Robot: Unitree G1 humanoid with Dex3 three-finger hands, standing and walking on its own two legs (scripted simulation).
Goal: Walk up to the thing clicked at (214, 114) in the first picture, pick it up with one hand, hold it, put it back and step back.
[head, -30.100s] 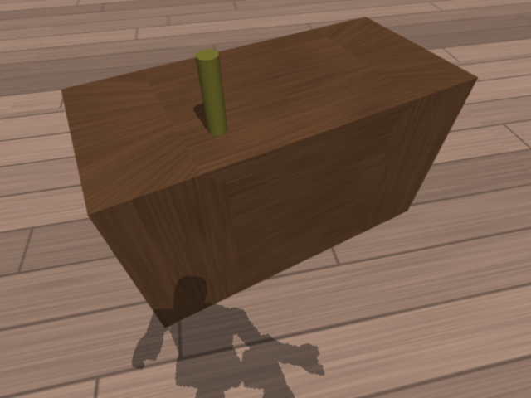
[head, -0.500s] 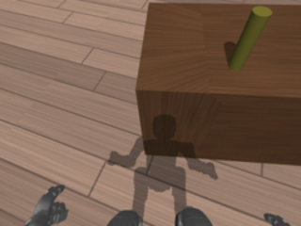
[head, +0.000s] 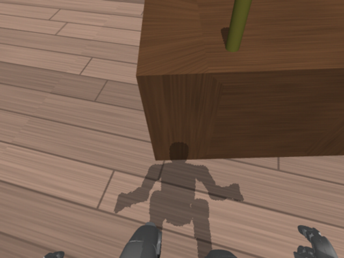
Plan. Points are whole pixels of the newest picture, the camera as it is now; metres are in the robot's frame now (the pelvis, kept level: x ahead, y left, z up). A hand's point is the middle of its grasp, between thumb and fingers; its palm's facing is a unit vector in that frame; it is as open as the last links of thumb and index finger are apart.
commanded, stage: step back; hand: right
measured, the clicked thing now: (238, 21) +0.83 -0.18 +0.05
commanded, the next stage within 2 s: stand in 1.84 s
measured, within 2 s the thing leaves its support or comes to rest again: neither
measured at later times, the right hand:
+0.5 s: hand out of the picture -0.04 -0.28 -0.13, palm faces -0.09 +0.90 -0.42, open 7.4 cm
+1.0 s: hand out of the picture -0.22 -0.31 -0.15, palm faces -0.16 +0.92 -0.36, open 7.4 cm
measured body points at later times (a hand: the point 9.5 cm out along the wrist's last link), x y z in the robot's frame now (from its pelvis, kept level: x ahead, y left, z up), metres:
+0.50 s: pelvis -0.16 -0.02 +0.01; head -0.11 +0.00 +0.45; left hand -0.06 +0.31 -0.11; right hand -0.04 -0.32 -0.10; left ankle -0.09 +0.11 -0.72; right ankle -0.20 -0.15 -0.65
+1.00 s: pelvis -0.31 -0.05 +0.01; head -0.29 -0.06 +0.45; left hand -0.28 +0.29 -0.10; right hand -0.21 -0.35 -0.13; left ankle -0.33 +0.08 -0.72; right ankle -0.25 -0.16 -0.71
